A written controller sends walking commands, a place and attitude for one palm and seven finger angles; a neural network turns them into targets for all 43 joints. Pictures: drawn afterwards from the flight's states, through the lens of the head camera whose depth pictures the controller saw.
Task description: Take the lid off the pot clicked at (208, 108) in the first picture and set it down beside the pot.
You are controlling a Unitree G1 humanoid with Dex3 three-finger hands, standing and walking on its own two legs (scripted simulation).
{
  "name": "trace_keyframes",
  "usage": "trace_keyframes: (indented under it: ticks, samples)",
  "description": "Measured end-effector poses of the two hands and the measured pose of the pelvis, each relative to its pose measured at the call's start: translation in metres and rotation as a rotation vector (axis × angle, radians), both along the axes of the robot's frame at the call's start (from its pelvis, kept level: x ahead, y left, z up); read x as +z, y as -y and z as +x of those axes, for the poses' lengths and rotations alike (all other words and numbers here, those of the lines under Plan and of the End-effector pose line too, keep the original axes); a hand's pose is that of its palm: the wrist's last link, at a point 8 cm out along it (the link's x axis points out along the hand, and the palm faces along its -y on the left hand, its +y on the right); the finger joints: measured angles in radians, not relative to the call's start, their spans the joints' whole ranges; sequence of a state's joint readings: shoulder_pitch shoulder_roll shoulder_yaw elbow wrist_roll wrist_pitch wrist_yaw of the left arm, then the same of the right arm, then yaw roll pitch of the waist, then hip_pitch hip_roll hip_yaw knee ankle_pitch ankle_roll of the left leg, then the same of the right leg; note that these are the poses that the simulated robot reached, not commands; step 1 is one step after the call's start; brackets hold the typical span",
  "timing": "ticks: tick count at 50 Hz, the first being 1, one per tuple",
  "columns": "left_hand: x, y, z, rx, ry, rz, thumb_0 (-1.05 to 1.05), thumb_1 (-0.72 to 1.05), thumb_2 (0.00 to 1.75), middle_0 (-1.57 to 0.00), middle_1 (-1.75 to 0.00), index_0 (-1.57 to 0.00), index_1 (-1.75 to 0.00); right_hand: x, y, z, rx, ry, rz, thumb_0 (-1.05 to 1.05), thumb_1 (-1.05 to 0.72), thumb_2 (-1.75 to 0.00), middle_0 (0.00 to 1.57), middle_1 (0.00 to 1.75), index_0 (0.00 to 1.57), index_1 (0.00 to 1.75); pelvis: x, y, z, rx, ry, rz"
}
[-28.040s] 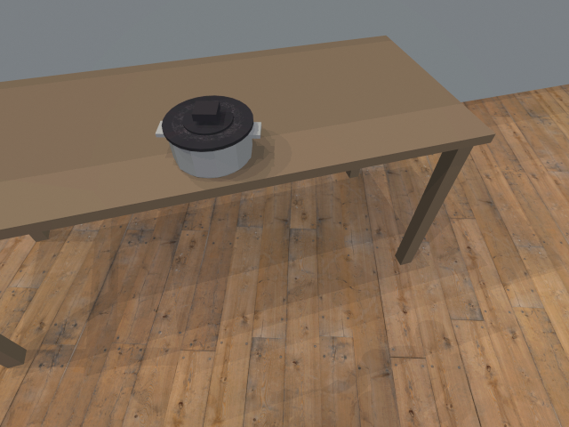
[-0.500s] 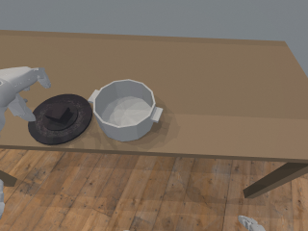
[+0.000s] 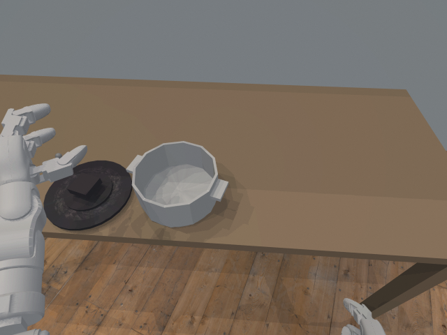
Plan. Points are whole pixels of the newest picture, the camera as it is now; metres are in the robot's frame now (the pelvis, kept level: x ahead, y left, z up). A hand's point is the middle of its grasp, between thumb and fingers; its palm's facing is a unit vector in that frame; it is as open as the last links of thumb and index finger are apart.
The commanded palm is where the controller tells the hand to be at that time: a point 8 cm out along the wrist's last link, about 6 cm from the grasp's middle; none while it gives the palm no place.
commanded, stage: draw the hand back to the body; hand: left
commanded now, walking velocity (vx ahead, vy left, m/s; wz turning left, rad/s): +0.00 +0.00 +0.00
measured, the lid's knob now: (85, 185) +0.44 +0.38 -0.05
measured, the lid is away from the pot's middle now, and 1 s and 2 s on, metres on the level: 0.23 0.23 0.23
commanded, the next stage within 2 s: step back with the hand held close in 1.30 s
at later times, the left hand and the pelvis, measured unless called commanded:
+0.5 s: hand (51, 192) +0.27 +0.27 +0.16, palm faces +0.48 -0.83 -0.28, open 7.8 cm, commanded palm +0.22 +0.30 +0.17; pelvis +0.00 -0.01 +0.00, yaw +0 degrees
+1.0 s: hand (36, 244) +0.19 +0.25 +0.16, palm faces +0.42 -0.84 -0.35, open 7.4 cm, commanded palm +0.13 +0.29 +0.17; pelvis -0.01 +0.00 +0.00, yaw +0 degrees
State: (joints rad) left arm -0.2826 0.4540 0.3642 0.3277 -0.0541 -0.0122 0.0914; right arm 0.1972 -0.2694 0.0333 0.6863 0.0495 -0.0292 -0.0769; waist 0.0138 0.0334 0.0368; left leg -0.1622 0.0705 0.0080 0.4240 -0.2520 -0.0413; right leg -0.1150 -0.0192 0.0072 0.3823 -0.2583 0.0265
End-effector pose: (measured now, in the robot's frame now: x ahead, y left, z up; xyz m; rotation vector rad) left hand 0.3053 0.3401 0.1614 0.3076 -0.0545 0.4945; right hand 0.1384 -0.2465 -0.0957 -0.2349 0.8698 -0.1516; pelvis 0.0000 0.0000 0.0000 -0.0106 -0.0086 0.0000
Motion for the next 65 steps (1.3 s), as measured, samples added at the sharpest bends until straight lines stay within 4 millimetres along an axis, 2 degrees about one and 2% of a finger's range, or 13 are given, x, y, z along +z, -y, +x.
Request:
trace_keyframes:
  ticks: [8, 15, 21, 34, 46, 58, 65]
  samples:
    - [0.003, 0.012, -0.023, 0.005, 0.021, 0.020, 0.00, 0.45, 0.62, -0.25, -0.69, -0.25, -0.69, 0.003, 0.008, 0.021, 0.016, 0.042, 0.006, 0.01, -0.91, -0.89, 0.20, 0.30, 0.20, 0.30, 0.001, 0.008, 0.005, 0.001, 0.012, 0.004]
    - [0.006, 0.024, -0.045, -0.009, 0.046, 0.037, 0.00, 0.59, 0.71, -0.23, -0.57, -0.23, -0.57, 0.009, -0.001, 0.039, 0.040, 0.108, 0.035, 0.01, -0.91, -0.89, 0.20, 0.30, 0.20, 0.30, 0.001, 0.011, 0.005, 0.000, 0.024, 0.006]
    - [0.007, 0.029, -0.065, -0.011, 0.063, 0.044, 0.01, 0.70, 0.78, -0.22, -0.46, -0.22, -0.47, 0.012, -0.011, 0.047, 0.066, 0.140, 0.055, 0.01, -0.90, -0.89, 0.20, 0.30, 0.20, 0.30, 0.001, 0.012, 0.003, 0.002, 0.035, 0.006]
    - [0.009, 0.038, -0.106, -0.043, 0.081, 0.076, 0.01, 0.87, 0.89, -0.20, -0.32, -0.21, -0.32, 0.014, -0.024, 0.042, 0.086, 0.160, 0.061, 0.01, -0.90, -0.89, 0.20, 0.30, 0.20, 0.30, 0.001, 0.007, -0.003, 0.004, 0.054, 0.004]
    - [0.009, 0.046, -0.141, -0.084, 0.078, 0.113, 0.01, 0.89, 0.90, -0.20, -0.30, -0.20, -0.30, 0.018, -0.031, 0.034, 0.092, 0.179, 0.048, 0.01, -0.90, -0.89, 0.20, 0.30, 0.20, 0.30, 0.001, -0.001, -0.010, 0.004, 0.064, 0.000]
    - [0.009, 0.054, -0.175, -0.110, 0.049, 0.140, 0.01, 0.89, 0.90, -0.20, -0.30, -0.20, -0.30, 0.022, -0.046, 0.038, 0.117, 0.214, 0.057, 0.01, -0.90, -0.89, 0.20, 0.30, 0.20, 0.30, 0.000, -0.007, -0.013, 0.009, 0.063, -0.004]
    - [0.010, 0.053, -0.184, -0.094, 0.046, 0.145, 0.01, 0.89, 0.90, -0.21, -0.30, -0.21, -0.30, 0.022, -0.053, 0.043, 0.138, 0.222, 0.060, 0.01, -0.90, -0.89, 0.21, 0.30, 0.20, 0.30, -0.001, -0.008, -0.013, 0.018, 0.066, -0.005]
